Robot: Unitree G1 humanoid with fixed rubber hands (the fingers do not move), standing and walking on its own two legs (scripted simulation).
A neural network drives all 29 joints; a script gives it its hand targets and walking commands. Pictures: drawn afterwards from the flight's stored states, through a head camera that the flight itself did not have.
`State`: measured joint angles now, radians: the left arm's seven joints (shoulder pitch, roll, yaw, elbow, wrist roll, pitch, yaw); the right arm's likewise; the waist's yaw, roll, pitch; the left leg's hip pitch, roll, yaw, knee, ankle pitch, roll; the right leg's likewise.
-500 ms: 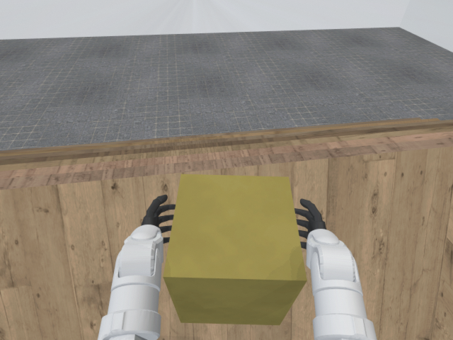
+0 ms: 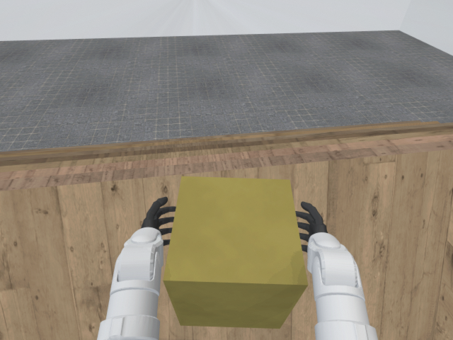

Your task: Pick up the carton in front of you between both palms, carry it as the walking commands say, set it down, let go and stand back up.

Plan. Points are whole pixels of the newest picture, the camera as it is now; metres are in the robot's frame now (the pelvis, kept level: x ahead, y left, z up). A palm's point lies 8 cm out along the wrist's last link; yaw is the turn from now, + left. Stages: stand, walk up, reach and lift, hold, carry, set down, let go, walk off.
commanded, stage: carry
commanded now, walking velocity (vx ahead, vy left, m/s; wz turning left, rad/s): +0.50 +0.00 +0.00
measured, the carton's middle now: (232, 255) +0.30 +0.00 -0.02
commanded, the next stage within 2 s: none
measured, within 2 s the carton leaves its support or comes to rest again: neither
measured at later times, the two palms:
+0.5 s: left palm (153, 174) +0.42 +0.17 +0.08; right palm (295, 174) +0.43 -0.13 +0.08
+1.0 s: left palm (169, 100) +0.74 +0.19 +0.08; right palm (270, 103) +0.74 -0.11 +0.08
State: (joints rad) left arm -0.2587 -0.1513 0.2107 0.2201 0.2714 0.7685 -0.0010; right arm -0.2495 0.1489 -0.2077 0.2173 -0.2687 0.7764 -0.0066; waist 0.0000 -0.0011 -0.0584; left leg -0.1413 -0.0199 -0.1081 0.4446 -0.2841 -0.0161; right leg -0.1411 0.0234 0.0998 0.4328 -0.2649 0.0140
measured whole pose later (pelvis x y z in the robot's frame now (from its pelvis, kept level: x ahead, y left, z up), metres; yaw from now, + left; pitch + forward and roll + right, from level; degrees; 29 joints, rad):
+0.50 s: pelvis +0.16 +0.01 +0.00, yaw +1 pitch +6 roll +1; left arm -0.13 -0.13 0.07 -0.33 0.11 1.19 0.10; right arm -0.12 0.13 -0.12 -0.34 -0.09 1.20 -0.09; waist 0.01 -0.03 -0.15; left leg -0.47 0.05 0.12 0.80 -0.43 0.01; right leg -0.15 -0.05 -0.16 0.34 -0.29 0.00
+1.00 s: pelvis +0.47 +0.04 -0.01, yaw +0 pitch +5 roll -2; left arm -0.15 -0.13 0.10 -0.38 0.12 1.21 0.09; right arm -0.16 0.13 -0.11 -0.36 -0.10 1.21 -0.09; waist -0.03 0.01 -0.08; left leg 0.05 0.04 0.20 0.24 -0.37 0.00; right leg -0.59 -0.06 -0.20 0.56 -0.07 -0.02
